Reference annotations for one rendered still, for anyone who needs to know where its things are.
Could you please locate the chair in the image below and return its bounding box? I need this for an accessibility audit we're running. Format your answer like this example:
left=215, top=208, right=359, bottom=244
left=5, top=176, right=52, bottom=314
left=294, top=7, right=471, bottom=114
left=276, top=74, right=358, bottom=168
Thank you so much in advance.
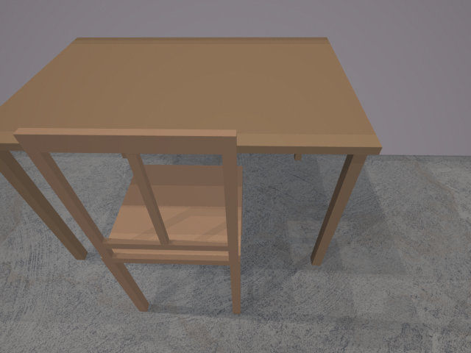
left=13, top=128, right=243, bottom=314

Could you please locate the table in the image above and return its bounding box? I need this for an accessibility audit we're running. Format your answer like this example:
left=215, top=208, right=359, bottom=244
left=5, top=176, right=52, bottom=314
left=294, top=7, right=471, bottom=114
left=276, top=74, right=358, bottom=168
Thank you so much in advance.
left=0, top=38, right=383, bottom=265

